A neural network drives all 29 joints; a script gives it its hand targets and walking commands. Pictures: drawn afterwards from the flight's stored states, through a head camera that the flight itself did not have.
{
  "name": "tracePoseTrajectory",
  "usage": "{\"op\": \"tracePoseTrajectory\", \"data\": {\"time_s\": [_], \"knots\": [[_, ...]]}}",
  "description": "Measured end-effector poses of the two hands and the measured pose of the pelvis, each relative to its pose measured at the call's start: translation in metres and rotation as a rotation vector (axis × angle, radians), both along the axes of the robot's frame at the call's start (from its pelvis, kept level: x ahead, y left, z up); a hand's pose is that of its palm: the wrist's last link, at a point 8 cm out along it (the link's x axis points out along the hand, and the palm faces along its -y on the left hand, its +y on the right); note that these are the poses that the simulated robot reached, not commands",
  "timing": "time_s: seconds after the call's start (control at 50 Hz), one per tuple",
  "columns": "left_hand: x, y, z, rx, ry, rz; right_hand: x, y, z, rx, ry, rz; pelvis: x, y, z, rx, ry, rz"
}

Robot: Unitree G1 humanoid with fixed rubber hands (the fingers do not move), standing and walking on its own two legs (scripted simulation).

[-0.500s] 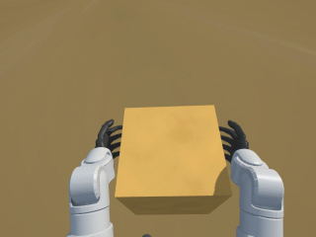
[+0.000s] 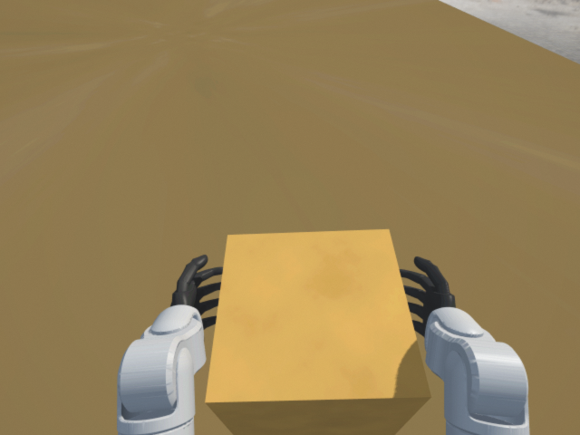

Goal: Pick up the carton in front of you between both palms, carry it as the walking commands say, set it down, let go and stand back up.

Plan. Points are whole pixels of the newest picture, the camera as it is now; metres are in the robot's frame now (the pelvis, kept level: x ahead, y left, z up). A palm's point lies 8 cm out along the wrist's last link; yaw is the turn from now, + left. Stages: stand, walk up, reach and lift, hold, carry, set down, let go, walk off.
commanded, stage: carry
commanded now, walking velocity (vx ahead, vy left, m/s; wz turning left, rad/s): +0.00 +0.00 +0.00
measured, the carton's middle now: (311, 344) +0.25 +0.00 +0.02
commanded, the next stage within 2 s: hold in 2.00 s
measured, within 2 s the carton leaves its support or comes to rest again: neither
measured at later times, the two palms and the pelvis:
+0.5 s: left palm (206, 209) +0.42 +0.16 +0.12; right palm (398, 207) +0.42 -0.14 +0.12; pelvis +0.18 +0.01 +0.01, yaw +0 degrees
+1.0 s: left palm (201, 213) +0.44 +0.18 +0.10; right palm (383, 213) +0.44 -0.12 +0.10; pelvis +0.20 +0.03 +0.01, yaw +0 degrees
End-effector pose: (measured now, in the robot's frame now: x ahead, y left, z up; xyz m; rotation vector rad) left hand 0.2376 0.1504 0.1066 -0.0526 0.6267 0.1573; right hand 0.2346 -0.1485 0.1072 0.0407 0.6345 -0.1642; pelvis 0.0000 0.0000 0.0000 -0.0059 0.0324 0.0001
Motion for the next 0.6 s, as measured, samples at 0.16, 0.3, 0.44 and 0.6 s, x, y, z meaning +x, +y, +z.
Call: {"op": "tracePoseTrajectory", "data": {"time_s": [0.16, 0.3, 0.44, 0.6], "knots": [[0.078, -0.014, -0.022, 0.042, 0.129, 0.027, 0.088, -0.014, -0.032, 0.045, 0.127, 0.024, 0.070, -0.018, 0.007, 0.004, 0.020, 0.030], [0.120, -0.006, -0.006, 0.036, 0.069, 0.036, 0.133, -0.006, -0.013, 0.029, 0.066, 0.037, 0.117, -0.013, 0.017, 0.002, 0.017, 0.022], [0.164, 0.005, 0.012, -0.003, -0.010, 0.019, 0.171, 0.005, 0.015, -0.009, -0.012, 0.022, 0.168, 0.000, 0.015, 0.000, 0.010, 0.011], [0.199, 0.014, 0.007, 0.001, 0.026, 0.002, 0.201, 0.014, 0.008, -0.003, 0.024, 0.004, 0.195, 0.013, 0.012, 0.004, 0.024, 0.002]]}}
